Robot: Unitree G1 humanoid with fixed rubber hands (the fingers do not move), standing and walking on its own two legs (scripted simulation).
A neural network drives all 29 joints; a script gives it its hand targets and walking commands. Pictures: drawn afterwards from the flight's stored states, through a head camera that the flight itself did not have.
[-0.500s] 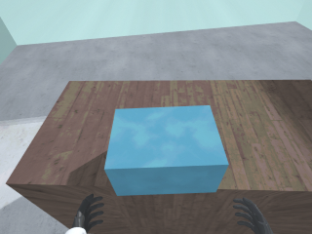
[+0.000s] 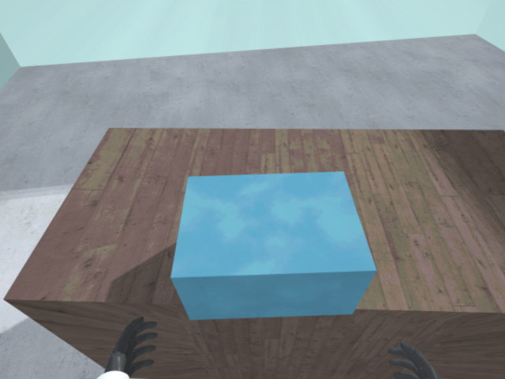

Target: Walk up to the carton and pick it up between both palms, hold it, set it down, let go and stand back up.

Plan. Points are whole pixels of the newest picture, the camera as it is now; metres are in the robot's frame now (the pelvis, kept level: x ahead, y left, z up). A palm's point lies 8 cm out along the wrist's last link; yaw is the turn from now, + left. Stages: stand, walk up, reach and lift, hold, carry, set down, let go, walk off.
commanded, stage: stand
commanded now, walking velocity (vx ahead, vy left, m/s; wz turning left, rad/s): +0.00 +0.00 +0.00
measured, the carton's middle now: (268, 244) +0.37 +0.01 -0.02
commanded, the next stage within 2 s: none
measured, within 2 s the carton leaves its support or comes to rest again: neither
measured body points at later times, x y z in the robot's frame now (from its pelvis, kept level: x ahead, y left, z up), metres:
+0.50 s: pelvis +0.01 +0.01 +0.00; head +0.01 +0.02 +0.45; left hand +0.16 +0.29 -0.09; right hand +0.15 -0.26 -0.10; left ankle +0.00 +0.14 -0.74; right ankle +0.01 -0.13 -0.74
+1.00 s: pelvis +0.01 +0.01 +0.00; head +0.00 +0.02 +0.45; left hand +0.15 +0.29 -0.09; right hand +0.13 -0.26 -0.11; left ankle +0.00 +0.14 -0.74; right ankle +0.01 -0.13 -0.74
